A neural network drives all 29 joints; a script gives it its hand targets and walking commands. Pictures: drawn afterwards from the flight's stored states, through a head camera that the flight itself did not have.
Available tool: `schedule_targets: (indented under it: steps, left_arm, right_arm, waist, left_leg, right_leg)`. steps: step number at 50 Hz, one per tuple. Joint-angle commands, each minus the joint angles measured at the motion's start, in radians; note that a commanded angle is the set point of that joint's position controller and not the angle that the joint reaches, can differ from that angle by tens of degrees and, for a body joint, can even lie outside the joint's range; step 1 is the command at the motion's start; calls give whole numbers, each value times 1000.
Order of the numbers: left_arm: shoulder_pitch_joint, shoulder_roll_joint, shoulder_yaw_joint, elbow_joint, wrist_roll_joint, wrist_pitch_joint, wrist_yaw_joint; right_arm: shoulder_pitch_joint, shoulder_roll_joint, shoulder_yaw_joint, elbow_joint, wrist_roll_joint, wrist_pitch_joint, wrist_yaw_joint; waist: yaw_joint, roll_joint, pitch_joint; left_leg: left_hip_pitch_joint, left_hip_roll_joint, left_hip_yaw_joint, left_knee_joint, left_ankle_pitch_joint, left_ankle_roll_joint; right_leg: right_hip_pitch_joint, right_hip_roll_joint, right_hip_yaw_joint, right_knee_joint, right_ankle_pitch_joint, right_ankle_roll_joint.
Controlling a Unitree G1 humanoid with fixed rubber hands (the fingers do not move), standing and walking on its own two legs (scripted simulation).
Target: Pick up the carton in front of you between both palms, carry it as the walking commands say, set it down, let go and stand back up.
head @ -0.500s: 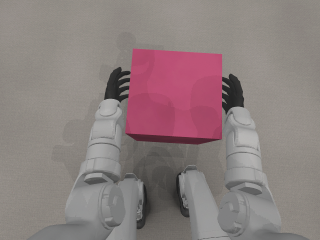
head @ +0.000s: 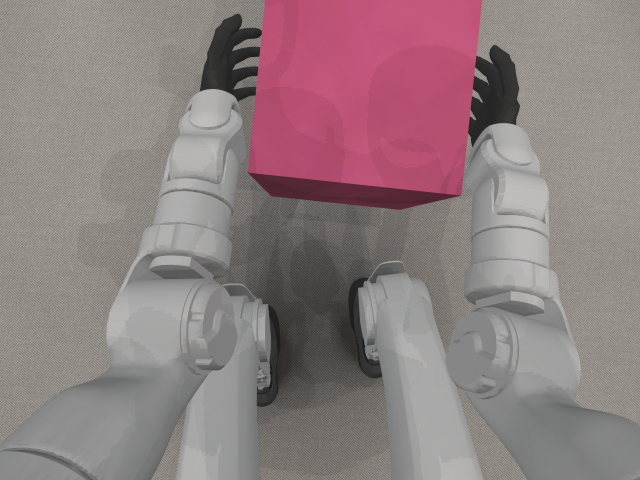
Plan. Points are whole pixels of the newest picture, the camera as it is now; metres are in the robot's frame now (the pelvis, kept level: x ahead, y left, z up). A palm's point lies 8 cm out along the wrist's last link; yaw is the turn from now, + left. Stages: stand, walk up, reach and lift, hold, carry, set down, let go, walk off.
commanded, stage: set down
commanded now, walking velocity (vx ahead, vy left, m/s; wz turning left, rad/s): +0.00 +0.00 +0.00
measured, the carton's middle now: (351, 119) +0.50 -0.09 -0.18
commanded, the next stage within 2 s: none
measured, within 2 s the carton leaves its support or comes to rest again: rests again in 1.58 s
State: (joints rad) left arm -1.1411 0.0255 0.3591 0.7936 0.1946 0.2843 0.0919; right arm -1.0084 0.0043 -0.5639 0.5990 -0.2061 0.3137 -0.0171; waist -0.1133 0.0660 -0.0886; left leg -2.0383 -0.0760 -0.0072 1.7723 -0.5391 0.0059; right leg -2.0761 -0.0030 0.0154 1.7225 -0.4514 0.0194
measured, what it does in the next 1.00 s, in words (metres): lowers itself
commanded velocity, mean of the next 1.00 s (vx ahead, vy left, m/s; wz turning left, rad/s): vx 0.00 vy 0.00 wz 0.00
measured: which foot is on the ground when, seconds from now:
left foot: down 0.00-1.00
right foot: down 0.00-1.00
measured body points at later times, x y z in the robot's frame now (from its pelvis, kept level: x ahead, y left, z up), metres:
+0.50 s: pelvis -0.01 +0.00 -0.09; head +0.36 -0.03 +0.16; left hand +0.57 +0.03 -0.26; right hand +0.49 -0.27 -0.25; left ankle +0.09 +0.11 -0.46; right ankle +0.12 -0.13 -0.46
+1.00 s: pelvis -0.01 +0.00 -0.12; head +0.36 -0.02 +0.14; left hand +0.57 +0.03 -0.29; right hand +0.49 -0.27 -0.28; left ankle +0.09 +0.11 -0.46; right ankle +0.12 -0.13 -0.46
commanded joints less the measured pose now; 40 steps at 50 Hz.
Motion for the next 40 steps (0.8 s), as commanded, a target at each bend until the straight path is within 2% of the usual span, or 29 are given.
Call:
schedule_targets:
  steps: [1, 8, 21, 26, 31, 40]
  left_arm:
    - [-584, -883, -401, 26, -96, -24, -186]
    - [-666, -830, -395, 70, -111, -32, -192]
    - [-813, -742, -504, 82, -221, -66, -185]
    - [-866, -719, -538, 26, -250, -93, -174]
    - [-815, -726, -517, 66, -233, -89, -181]
    - [-823, -710, -503, 114, -247, -114, -192]
  right_arm:
    - [-667, 795, 500, 21, 122, -7, 232]
    - [-755, 751, 483, 30, 139, -16, 231]
    - [-910, 646, 521, 17, 236, -62, 218]
    - [-902, 700, 550, 31, 302, -67, 226]
    - [-890, 723, 565, 51, 316, -59, 247]
    - [-859, 678, 494, 119, 280, -87, 240]
  waist:
    - [-76, 25, -1033]
    - [-92, 28, -1008]
    - [-136, 57, -1021]
    - [-106, 71, -1046]
    - [-75, 72, -960]
    - [-110, 87, -805]
  left_leg:
    - [426, -129, 38, -134, 161, -15]
    - [346, -122, 47, -36, 150, -6]
    - [329, -96, 47, 152, 207, -3]
    - [349, -93, 51, 196, 274, 4]
    - [328, -89, 52, 220, 282, 10]
    - [235, -89, 31, 237, 228, 13]
  right_leg:
    - [632, 130, -95, -78, 269, 27]
    - [581, 115, -99, 11, 274, 31]
    - [549, 83, -105, 178, 347, 35]
    - [569, 90, -95, 229, 431, 35]
    - [479, 97, -94, 250, 410, 39]
    - [404, 92, -85, 265, 362, 23]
